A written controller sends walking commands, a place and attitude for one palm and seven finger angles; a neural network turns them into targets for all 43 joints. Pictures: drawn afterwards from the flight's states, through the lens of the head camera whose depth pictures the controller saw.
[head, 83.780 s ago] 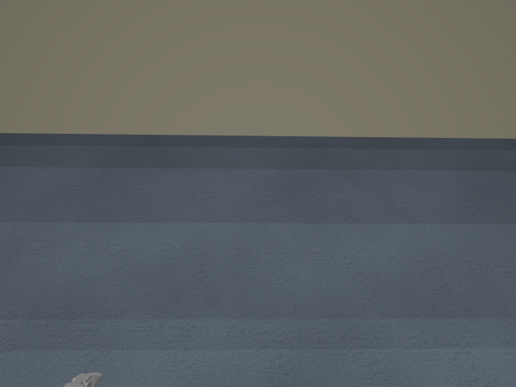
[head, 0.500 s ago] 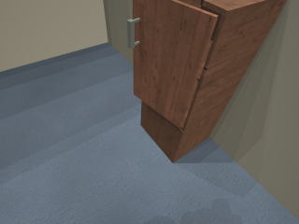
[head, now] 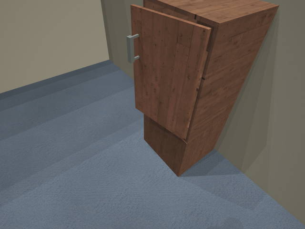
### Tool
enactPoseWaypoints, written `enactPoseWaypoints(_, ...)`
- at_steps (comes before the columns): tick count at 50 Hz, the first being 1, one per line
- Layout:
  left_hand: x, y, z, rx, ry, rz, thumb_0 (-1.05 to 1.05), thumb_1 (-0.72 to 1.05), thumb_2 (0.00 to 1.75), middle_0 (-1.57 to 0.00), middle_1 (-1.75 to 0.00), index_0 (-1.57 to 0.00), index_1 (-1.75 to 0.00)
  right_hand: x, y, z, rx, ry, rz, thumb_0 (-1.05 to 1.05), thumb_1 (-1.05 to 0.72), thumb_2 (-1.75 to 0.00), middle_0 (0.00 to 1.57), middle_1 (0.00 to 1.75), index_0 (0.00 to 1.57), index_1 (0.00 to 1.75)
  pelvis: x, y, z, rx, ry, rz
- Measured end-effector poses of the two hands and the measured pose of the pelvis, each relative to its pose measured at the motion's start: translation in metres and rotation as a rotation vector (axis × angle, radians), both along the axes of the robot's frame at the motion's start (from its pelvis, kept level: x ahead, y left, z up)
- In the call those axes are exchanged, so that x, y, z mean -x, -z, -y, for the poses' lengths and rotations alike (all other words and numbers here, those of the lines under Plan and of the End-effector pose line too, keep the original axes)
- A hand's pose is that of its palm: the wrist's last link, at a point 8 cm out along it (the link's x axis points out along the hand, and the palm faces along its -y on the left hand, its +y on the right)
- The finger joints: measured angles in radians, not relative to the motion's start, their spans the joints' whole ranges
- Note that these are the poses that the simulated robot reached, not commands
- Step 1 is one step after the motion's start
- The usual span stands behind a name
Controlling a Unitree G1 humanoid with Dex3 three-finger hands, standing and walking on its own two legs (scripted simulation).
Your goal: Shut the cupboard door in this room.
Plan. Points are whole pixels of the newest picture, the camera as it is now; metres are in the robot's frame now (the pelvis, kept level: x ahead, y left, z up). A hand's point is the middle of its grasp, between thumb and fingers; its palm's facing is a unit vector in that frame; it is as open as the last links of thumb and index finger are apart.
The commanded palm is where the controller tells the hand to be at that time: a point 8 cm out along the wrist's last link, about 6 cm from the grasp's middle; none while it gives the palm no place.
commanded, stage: let the arm hang, fingers relaxed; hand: left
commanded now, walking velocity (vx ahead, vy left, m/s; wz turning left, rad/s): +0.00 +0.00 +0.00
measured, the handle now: (133, 48) +0.85 +0.14 +0.09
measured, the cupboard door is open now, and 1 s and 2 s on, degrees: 10 10 10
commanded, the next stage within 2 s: look to check the result in 0.12 s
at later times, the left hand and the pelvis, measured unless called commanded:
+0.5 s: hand out of the picture -0.04 +0.16 -0.17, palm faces +0.03 -0.98 -0.19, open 7.4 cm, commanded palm none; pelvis +0.01 -0.01 +0.00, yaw +0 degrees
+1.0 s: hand out of the picture +0.00 +0.14 -0.18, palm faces +0.07 -0.98 -0.17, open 7.4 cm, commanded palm none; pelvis +0.03 -0.02 +0.00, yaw +2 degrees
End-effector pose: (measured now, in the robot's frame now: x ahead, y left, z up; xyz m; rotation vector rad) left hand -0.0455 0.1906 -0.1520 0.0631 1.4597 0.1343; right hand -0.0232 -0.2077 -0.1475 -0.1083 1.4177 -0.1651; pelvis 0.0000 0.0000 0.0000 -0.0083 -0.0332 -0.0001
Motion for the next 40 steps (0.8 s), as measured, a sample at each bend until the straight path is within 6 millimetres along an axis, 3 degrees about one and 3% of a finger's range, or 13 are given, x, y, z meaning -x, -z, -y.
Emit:
enactPoseWaypoints(10, 0.001, -0.004, -0.007, -0.027, 0.003, -0.031, 0.0, 0.91, 0.9, -0.2, -0.3, -0.2, -0.3, 0.006, -0.002, 0.007, 0.007, 0.008, -0.035, 0.01, -0.91, -0.9, 0.2, 0.29, 0.2, 0.3, -0.004, -0.001, 0.004, -0.002, 0.001, -0.009)
enactPoseWaypoints(19, 0.003, -0.008, -0.016, -0.061, 0.006, -0.064, 0.01, 0.91, 0.9, -0.2, -0.3, -0.2, -0.3, -0.004, -0.001, 0.014, 0.009, 0.002, -0.034, 0.01, -0.9, -0.9, 0.2, 0.29, 0.2, 0.3, -0.01, -0.001, 0.008, -0.002, 0.005, -0.003)
enactPoseWaypoints(40, -0.036, -0.005, 0.0, -0.042, 0.018, 0.0, 0.01, 0.91, 0.9, -0.2, -0.3, -0.2, -0.3, -0.044, -0.004, 0.029, 0.028, -0.027, 0.021, 0.01, -0.91, -0.9, 0.2, 0.29, 0.2, 0.3, -0.024, -0.002, 0.017, -0.007, 0.004, -0.002)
